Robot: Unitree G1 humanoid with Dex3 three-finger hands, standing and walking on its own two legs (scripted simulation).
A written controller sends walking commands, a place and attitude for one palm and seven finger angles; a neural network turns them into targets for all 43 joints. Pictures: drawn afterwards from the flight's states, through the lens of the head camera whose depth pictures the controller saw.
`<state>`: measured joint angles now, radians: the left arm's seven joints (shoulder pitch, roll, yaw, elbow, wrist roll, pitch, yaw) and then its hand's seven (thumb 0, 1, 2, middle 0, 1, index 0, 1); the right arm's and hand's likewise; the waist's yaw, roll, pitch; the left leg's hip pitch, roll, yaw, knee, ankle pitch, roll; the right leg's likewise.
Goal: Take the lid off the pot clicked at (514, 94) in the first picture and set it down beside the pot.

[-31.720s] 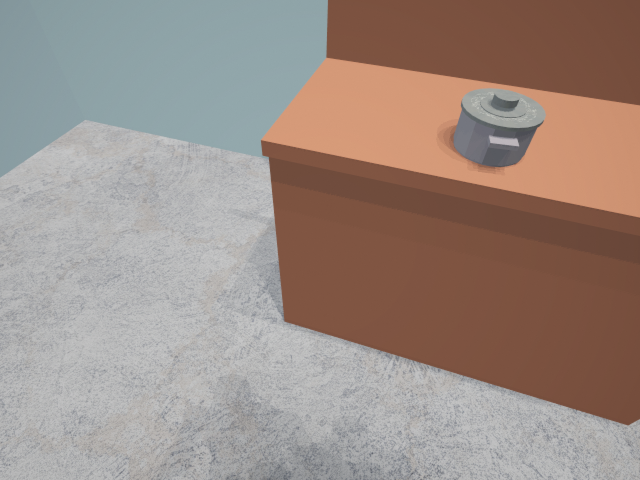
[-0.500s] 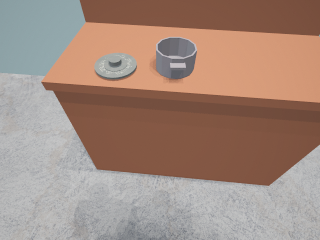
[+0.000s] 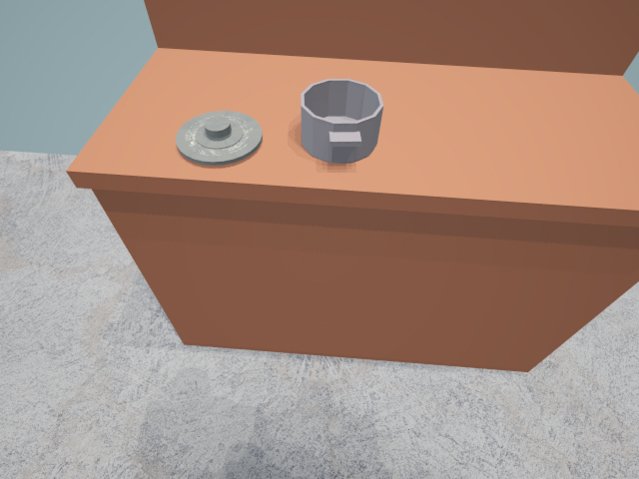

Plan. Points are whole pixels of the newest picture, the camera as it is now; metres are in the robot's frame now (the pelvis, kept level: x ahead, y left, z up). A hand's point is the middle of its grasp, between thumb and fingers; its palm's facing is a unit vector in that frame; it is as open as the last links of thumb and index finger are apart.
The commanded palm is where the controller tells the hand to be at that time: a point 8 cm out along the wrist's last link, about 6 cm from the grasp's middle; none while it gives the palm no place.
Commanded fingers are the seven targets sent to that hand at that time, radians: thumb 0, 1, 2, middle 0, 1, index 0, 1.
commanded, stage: look to check the result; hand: left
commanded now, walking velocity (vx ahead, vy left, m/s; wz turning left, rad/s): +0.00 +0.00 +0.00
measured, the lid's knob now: (217, 127) +0.67 +0.22 +0.05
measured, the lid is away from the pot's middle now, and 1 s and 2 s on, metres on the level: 0.23 0.23 0.23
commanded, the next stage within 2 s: stand and wait in 0.30 s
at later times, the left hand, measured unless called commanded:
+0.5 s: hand out of the picture +0.02 +0.18 -0.18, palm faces +0.03 -0.98 -0.19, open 7.4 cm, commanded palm none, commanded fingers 0.00 0.90 0.90 -0.20 -0.30 -0.20 -0.30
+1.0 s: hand out of the picture +0.01 +0.18 -0.18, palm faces +0.02 -0.98 -0.19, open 7.4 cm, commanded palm none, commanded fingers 0.00 0.90 0.90 -0.20 -0.30 -0.20 -0.30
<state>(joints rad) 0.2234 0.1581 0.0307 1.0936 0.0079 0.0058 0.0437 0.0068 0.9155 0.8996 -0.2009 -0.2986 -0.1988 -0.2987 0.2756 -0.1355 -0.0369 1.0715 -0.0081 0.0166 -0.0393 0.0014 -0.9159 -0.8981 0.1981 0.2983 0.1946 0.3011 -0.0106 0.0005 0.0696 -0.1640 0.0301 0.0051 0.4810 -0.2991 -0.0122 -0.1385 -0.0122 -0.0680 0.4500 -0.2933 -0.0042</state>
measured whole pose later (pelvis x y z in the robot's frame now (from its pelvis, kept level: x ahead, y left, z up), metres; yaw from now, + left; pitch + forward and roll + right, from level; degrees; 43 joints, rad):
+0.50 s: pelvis +0.00 +0.01 +0.00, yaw -1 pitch -1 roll -1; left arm 0.24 0.15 0.03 1.11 0.01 0.01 0.04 0.01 0.91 0.90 -0.20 -0.30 -0.20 -0.30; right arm 0.29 -0.11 -0.03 1.09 -0.01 0.01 -0.04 0.00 -0.92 -0.90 0.20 0.30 0.20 0.30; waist -0.01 -0.01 0.08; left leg -0.15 0.03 0.02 0.47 -0.30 0.00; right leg -0.13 -0.02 -0.05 0.43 -0.29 0.01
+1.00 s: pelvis +0.00 +0.01 +0.00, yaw -1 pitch -1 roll +0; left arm 0.25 0.14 0.03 1.12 0.01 0.00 0.05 0.01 0.92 0.90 -0.20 -0.30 -0.20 -0.30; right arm 0.30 -0.11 -0.04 1.10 0.00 0.01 -0.04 0.00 -0.91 -0.90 0.20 0.30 0.19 0.30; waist -0.01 -0.01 0.08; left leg -0.15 0.03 0.03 0.46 -0.30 0.00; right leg -0.13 -0.02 -0.05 0.43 -0.28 0.01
